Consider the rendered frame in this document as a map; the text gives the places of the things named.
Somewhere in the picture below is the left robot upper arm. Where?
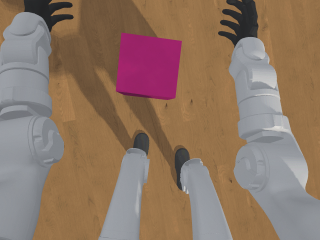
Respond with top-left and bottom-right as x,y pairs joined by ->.
0,115 -> 64,240

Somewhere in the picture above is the robot right hand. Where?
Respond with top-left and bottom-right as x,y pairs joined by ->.
218,0 -> 259,47

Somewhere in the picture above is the left robot forearm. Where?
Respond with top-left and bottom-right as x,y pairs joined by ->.
0,12 -> 52,121

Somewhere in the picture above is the right robot upper arm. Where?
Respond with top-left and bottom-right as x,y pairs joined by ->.
233,142 -> 320,240

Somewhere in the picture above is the right robot forearm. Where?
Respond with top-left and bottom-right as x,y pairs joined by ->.
228,37 -> 308,178

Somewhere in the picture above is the carton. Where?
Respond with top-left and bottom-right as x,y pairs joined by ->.
116,33 -> 182,100

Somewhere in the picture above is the robot right shin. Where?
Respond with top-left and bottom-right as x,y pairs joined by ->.
180,158 -> 209,183

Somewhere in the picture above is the robot right foot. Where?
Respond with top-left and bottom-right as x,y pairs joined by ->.
174,148 -> 190,191

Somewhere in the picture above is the robot left hand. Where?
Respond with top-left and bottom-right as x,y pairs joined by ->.
24,0 -> 74,32

